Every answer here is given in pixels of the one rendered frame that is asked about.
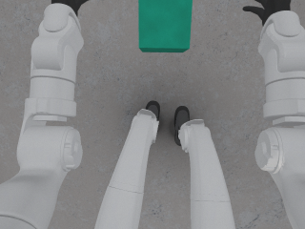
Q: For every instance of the right robot shin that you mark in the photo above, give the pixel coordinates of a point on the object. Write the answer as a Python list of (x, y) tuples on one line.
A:
[(188, 123)]

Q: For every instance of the left robot forearm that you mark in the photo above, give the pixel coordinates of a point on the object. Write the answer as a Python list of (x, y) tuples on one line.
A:
[(53, 69)]

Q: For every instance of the robot left upper arm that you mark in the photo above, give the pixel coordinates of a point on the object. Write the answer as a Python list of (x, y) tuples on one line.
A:
[(46, 154)]

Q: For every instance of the robot right upper arm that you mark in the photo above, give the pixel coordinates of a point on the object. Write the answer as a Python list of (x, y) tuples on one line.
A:
[(281, 152)]

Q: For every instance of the robot left thigh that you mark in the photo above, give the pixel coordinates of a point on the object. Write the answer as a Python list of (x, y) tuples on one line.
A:
[(122, 203)]

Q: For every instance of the left robot hand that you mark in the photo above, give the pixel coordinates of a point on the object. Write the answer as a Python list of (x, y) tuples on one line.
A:
[(74, 4)]

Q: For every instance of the right robot forearm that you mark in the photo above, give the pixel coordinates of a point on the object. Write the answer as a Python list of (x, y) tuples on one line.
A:
[(282, 46)]

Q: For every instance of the right robot hand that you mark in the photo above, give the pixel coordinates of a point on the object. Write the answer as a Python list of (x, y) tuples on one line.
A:
[(270, 7)]

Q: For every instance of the carton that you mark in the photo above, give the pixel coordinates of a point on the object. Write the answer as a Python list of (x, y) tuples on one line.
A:
[(164, 25)]

